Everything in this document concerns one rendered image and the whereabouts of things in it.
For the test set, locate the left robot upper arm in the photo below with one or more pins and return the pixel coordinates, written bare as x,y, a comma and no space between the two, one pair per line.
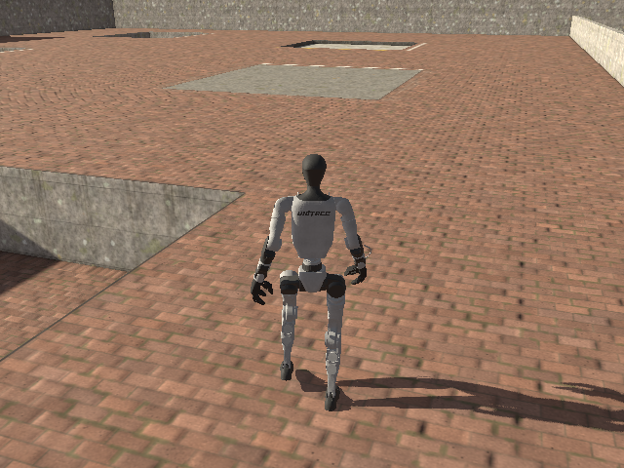
282,206

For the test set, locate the robot right foot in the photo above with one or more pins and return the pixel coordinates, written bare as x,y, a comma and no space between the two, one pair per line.
330,402

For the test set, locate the left robot hand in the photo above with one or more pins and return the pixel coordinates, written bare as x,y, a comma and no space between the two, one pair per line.
256,291

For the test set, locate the humanoid robot torso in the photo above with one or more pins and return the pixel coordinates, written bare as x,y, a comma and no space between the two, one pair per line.
312,236

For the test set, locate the right robot hand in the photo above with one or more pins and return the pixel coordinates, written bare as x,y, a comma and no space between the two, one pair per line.
351,270

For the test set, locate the robot right forearm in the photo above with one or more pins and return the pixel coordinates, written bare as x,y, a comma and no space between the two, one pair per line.
358,255

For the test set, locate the robot left forearm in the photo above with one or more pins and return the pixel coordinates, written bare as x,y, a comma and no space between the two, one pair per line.
264,263

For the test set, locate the right robot upper arm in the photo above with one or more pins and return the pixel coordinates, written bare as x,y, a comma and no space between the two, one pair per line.
344,207

